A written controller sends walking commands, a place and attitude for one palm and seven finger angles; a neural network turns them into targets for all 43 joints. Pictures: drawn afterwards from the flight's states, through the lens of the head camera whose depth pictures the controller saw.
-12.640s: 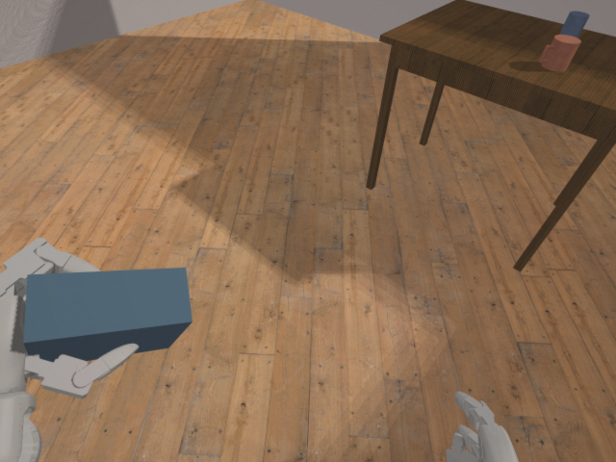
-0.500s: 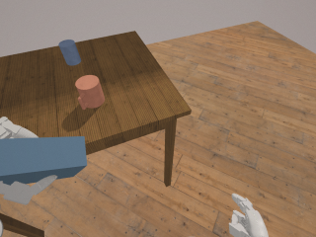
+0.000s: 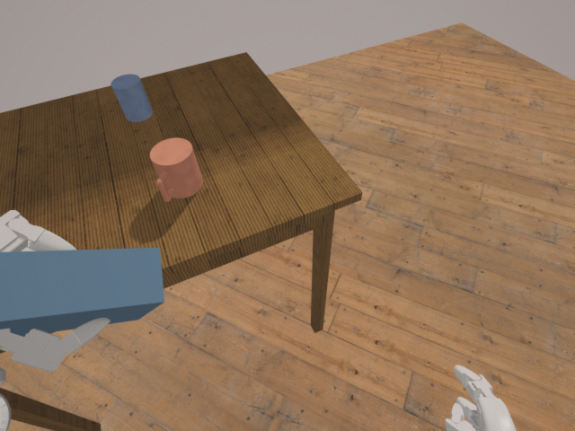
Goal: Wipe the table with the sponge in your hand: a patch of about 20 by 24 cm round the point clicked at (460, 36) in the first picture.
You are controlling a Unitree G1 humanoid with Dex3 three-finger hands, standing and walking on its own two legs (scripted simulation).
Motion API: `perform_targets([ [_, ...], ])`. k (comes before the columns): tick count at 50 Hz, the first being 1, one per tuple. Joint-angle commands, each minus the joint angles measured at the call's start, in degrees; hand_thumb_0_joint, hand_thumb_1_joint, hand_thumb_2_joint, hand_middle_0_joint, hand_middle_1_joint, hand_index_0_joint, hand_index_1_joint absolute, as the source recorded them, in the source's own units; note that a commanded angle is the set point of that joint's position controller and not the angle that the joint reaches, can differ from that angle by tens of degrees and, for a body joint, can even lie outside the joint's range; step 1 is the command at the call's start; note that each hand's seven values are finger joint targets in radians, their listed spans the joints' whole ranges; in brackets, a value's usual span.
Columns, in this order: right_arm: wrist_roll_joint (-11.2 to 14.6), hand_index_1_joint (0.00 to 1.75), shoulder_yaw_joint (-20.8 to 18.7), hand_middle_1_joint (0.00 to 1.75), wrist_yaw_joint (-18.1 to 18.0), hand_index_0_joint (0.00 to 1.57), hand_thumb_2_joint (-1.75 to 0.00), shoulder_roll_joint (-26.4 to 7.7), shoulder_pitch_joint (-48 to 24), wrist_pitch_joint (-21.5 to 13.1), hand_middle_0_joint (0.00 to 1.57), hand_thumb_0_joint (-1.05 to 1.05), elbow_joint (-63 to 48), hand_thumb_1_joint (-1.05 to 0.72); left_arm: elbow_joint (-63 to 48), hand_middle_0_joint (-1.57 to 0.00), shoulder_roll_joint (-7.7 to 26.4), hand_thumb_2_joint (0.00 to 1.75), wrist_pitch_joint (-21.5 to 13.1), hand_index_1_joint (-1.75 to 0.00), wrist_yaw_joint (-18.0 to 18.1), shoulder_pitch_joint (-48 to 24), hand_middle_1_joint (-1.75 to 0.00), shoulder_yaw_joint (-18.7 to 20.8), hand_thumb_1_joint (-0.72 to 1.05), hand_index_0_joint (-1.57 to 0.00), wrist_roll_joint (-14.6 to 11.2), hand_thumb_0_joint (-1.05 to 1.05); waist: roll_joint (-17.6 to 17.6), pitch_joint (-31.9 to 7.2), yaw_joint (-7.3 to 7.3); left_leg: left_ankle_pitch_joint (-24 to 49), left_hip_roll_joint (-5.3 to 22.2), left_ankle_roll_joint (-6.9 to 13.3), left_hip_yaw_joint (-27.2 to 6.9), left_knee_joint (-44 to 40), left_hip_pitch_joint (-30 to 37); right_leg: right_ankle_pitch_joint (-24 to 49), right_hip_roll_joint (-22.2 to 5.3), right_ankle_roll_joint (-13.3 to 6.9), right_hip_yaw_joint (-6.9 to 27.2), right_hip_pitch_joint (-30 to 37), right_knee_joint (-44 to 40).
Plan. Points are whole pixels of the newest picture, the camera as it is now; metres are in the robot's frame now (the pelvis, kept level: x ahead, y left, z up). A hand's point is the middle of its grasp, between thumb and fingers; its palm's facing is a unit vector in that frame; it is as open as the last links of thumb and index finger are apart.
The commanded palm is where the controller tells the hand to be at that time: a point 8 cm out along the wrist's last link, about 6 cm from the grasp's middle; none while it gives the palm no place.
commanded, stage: shuffle to correct the standing spot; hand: left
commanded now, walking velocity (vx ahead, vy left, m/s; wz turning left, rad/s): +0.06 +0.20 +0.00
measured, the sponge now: (106, 290) +0.23 +0.20 +0.15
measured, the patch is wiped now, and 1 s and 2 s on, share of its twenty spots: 0.00 0.00 0.00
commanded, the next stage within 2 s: none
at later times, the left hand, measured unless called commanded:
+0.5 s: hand out of the picture +0.18 +0.33 +0.17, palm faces +0.42 -0.79 -0.45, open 10.0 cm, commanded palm +0.13 +0.36 +0.19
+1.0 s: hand out of the picture +0.16 +0.40 +0.18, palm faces +0.41 -0.79 -0.46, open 10.0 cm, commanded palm +0.10 +0.44 +0.19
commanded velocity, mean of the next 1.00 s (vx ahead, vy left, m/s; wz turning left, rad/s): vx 0.10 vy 0.20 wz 0.00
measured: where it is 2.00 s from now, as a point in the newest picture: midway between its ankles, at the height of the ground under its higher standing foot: outside the picture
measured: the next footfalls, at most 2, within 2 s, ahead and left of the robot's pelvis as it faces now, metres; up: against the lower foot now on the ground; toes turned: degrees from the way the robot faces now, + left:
right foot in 0.16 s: +0.05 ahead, -0.09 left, +0.00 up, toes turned -6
right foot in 0.56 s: +0.01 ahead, +0.01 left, +0.00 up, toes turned -7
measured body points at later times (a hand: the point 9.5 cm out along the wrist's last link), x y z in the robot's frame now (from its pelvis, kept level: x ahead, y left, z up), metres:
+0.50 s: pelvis -0.04 +0.08 -0.01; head -0.01 +0.08 +0.44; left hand +0.16 +0.37 +0.19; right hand +0.13 -0.14 -0.10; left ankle +0.00 +0.21 -0.73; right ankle -0.03 -0.01 -0.69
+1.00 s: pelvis -0.06 +0.16 -0.01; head -0.04 +0.15 +0.44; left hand +0.13 +0.44 +0.20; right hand +0.10 -0.09 -0.10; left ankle -0.03 +0.32 -0.73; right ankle -0.04 +0.06 -0.70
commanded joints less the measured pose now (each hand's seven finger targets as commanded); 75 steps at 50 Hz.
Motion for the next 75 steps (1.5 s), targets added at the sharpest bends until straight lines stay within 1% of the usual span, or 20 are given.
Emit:
perform_targets([
  [1, 1.0, 0.3, -1.5, 0.3, 0.2, 0.2, -0.9, -4.5, -4.9, -4.1, 0.2, 0.0, -9.4, -0.9, -10.5, -1.2, 9.5, 1.3, -3.2, -1.6, 1.0, -1.9, -1.6, 7.5, 0.1, -1.2, -0.7, 0.0, 1.4, -10.7, 1.48, 12.1, 6.2, 3.8, -6.9, -4.5, 2.2, 4.0, 0.9, 1.0, 1.6, 2.2, 1.7],
  [6, 0.3, 0.3, 0.0, 0.3, 0.9, 0.2, -0.9, -3.5, -6.0, -6.5, 0.2, 0.0, -8.2, -0.9, -15.4, -1.2, 9.1, 1.3, -4.3, -1.6, 1.1, -7.4, -1.6, 6.2, 0.1, -1.2, -0.1, 0.0, 14.2, -7.1, 1.67, 12.0, 7.5, 5.7, -4.7, -5.5, -6.2, -5.0, 3.0, 1.1, -3.3, 5.2, 4.8],
  [10, -0.3, 0.3, 0.1, 0.3, 2.1, 0.2, -0.9, -2.1, -5.6, -6.2, 0.2, 0.0, -7.8, -0.9, -14.3, -1.2, 11.1, 1.3, -4.2, -1.6, 2.3, -7.9, -1.6, 6.8, 0.1, -1.2, 0.1, 0.0, -12.3, -10.5, 1.55, -5.0, -2.6, -1.0, 0.8, 19.3, -13.7, 21.5, -16.2, -7.4, 23.1, 12.7, -13.5],
  [12, -0.3, 0.3, -0.3, 0.3, 2.3, 0.2, -0.9, -2.8, -6.1, -5.0, 0.2, 0.0, -7.4, -0.9, -13.9, -1.2, 10.3, 1.3, -3.6, -1.6, 2.5, -7.4, -1.6, 7.0, 0.1, -1.2, 0.1, 0.0, -14.8, -9.2, 1.98, -14.3, 1.5, -0.7, -8.0, 27.5, -17.4, 21.0, -21.4, -11.3, 25.6, 12.3, -14.6],
  [16, 0.3, 0.3, 0.9, 0.3, 1.6, 0.2, -0.9, -0.7, -5.3, -2.1, 0.2, 0.0, -6.4, -0.9, -12.7, -1.2, 9.7, 1.3, -2.6, -1.6, 1.7, -3.9, -1.6, 9.0, 0.1, -1.2, -0.3, 0.0, -2.4, -10.3, -0.59, -0.5, -2.3, -0.6, -3.2, 0.4, 3.7, 9.0, -7.1, -2.2, 5.3, -2.0, 0.3],
  [18, 0.5, 0.3, -0.4, 0.3, 1.1, 0.2, -0.9, -3.2, -5.7, -3.1, 0.2, 0.0, -8.7, -0.9, -17.4, -1.2, 9.0, 1.3, -3.6, -1.6, 0.9, -6.3, -1.6, 7.5, 0.1, -1.2, -0.7, 0.0, 22.1, -8.7, -0.79, 9.3, 11.6, 5.6, -19.8, -11.4, 4.5, -16.6, 3.7, 2.3, -2.2, -12.0, 24.2],
  [21, 0.1, 0.3, -0.9, 0.3, 1.3, 0.2, -0.9, -3.1, -5.5, -5.5, 0.2, 0.0, -7.2, -0.9, -14.0, -1.2, 9.5, 1.3, -3.9, -1.6, 0.8, -6.3, -1.6, 7.7, 0.1, -1.2, -0.5, 0.0, 13.5, -6.9, -0.05, 2.7, 11.3, 11.0, -19.0, -11.3, -4.3, -14.9, 1.5, 1.2, 1.1, -9.7, 29.3],
  [26, 0.2, 0.3, 0.7, 0.3, 1.5, 0.2, -0.9, -3.3, -6.9, -7.3, 0.2, 0.0, -6.6, -0.9, -16.1, -1.2, 8.8, 1.3, -2.9, -1.6, 1.6, -5.8, -1.6, 5.7, 0.1, -1.2, -0.4, 0.0, 9.0, -10.1, 1.95, 3.6, 6.2, 6.3, -8.8, -1.6, -7.3, -1.5, 2.8, 1.2, -2.8, 9.7, -4.5],
  [27, 0.0, 0.3, 0.9, 0.3, 1.6, 0.2, -0.9, -2.9, -6.4, -7.0, 0.2, 0.0, -6.6, -0.9, -15.2, -1.2, 9.3, 1.3, -2.9, -1.6, 1.8, -5.7, -1.6, 5.9, 0.1, -1.2, 0.0, 0.0, 3.6, -10.7, 1.84, -2.6, 3.5, 4.2, -7.1, 3.9, -11.3, 3.1, -0.3, -0.2, 0.9, 14.8, -11.9],
  [29, -0.5, 0.3, 0.9, 0.3, 1.6, 0.2, -0.9, -2.3, -7.3, -5.4, 0.2, 0.0, -7.1, -0.9, -11.4, -1.2, 12.2, 1.3, -2.7, -1.6, 2.2, -5.4, -1.6, 8.2, 0.1, -1.2, -0.3, 0.0, -13.7, -7.7, 1.39, -14.4, -3.2, -0.7, -4.4, 30.9, -24.0, 3.4, -22.6, -9.2, 34.5, 13.4, -22.2],
  [36, -0.3, 0.3, 0.7, 0.3, 1.2, 0.2, -0.9, -1.8, -5.6, -3.0, 0.2, 0.0, -4.9, -0.9, -7.2, -1.2, 10.6, 1.3, -4.7, -1.6, 1.5, -0.2, -1.6, 9.6, 0.1, -1.2, -0.2, 0.0, -8.1, -8.4, 0.75, -4.0, 2.3, -1.2, -5.8, 27.7, -18.9, 13.9, -13.5, -7.0, 10.6, 9.0, -16.2],
  [42, -0.6, 0.3, -0.4, 0.3, 0.0, 0.2, -0.9, -1.3, -5.3, -5.5, 0.2, 0.0, -5.6, -0.9, -14.4, -1.2, 10.2, 1.3, -3.9, -1.6, 2.3, -5.2, -1.6, 6.9, 0.1, -1.2, -0.2, 0.0, -6.8, -10.1, 1.39, -2.5, -3.1, 0.2, 3.8, 0.4, 1.7, -1.9, -9.8, -3.9, 7.8, 4.6, -12.9],
  [46, 0.0, 0.3, -1.5, 0.3, -0.3, 0.2, -0.9, -4.3, -4.4, -7.0, 0.2, 0.0, -6.6, -0.9, -16.9, -1.2, 10.0, 1.3, -4.8, -1.6, 1.9, -7.0, -1.6, 6.8, 0.1, -1.2, 0.1, 0.0, 17.2, -7.4, 0.13, 3.1, 12.5, 9.9, -19.2, -12.8, 4.3, -16.7, 4.3, 1.1, -3.2, -10.7, 22.1],
  [52, 0.4, 0.3, -0.3, 0.3, 0.6, 0.2, -0.9, -3.2, -5.5, -8.2, 0.2, 0.0, -4.4, -0.9, -12.3, -1.2, 9.6, 1.3, -4.6, -1.6, 2.0, -5.7, -1.6, 7.2, 0.1, -1.2, -0.2, 0.0, 12.6, -7.9, 1.87, -3.1, 5.6, 6.3, -5.7, -0.7, -9.6, -3.8, 3.1, 0.8, -4.1, 8.3, -2.9],
  [53, 0.2, 0.3, 0.0, 0.3, 0.5, 0.2, -0.9, -2.8, -5.6, -7.9, 0.2, 0.0, -4.3, -0.9, -11.5, -1.2, 10.5, 1.3, -4.2, -1.6, 2.1, -4.8, -1.6, 7.5, 0.1, -1.2, -0.1, 0.0, 5.1, -8.1, 1.66, -7.7, 2.7, 4.2, -3.0, 6.1, -13.1, -1.1, 0.2, -0.5, 0.8, 12.3, -10.6],
  [55, -0.5, 0.3, 0.2, 0.3, 1.2, 0.2, -0.9, -2.2, -6.8, -6.5, 0.2, 0.0, -5.3, -0.9, -9.5, -1.2, 12.2, 1.3, -3.4, -1.6, 2.1, -6.0, -1.6, 8.5, 0.1, -1.2, -0.3, 0.0, -16.7, -6.4, 1.89, -15.1, -3.1, -0.2, -4.1, 35.1, -26.7, -0.9, -21.9, -9.3, 36.1, 13.4, -22.8],
  [61, -0.3, 0.3, 1.0, 0.3, 1.4, 0.2, -0.9, -1.7, -5.6, -4.2, 0.2, 0.0, -3.4, -0.9, -4.4, -1.2, 9.6, 1.3, -5.0, -1.6, 0.5, -3.8, -1.6, 8.6, 0.1, -1.2, -0.2, 0.0, -10.4, -6.0, 0.61, -2.4, 2.4, -0.8, -5.9, 31.7, -21.3, 14.3, -13.5, -7.7, 12.3, 8.2, -16.9],
  [67, -1.0, 0.3, 0.4, 0.3, 0.1, 0.2, -0.9, -0.9, -5.7, -6.5, 0.2, 0.0, -5.0, -0.9, -14.5, -1.2, 9.4, 1.3, -4.8, -1.6, 1.6, -10.0, -1.6, 5.3, 0.1, -1.2, 0.1, 0.0, -5.5, -10.2, 1.97, -1.9, -2.8, 1.0, 4.0, 1.7, 1.9, -4.9, -9.4, -5.6, 8.1, 3.3, -14.2],
  [71, -0.2, 0.3, -0.6, 0.3, -0.3, 0.2, -0.9, -3.3, -4.8, -7.6, 0.2, 0.0, -6.2, -0.9, -19.5, -1.2, 9.9, 1.3, -5.3, -1.6, 1.9, -10.3, -1.6, 6.0, 0.1, -1.2, 0.8, 0.0, 19.7, -10.0, 0.66, 2.7, 14.2, 11.1, -22.5, -12.5, 10.6, -16.8, 4.3, 0.1, -1.6, -13.5, 20.7],
  [75, 0.2, 0.3, -0.7, 0.3, 0.1, 0.2, -0.9, -2.5, -5.8, -7.6, 0.2, 0.0, -4.6, -0.9, -14.1, -1.2, 11.5, 1.3, -4.5, -1.6, 1.8, -6.3, -1.6, 9.2, 0.1, -1.2, 0.3, 0.0, 17.5, -8.7, 1.09, 4.5, 10.5, 11.4, -13.2, -8.4, -2.2, -12.3, 1.7, 0.4, -0.9, -5.1, 16.0],
])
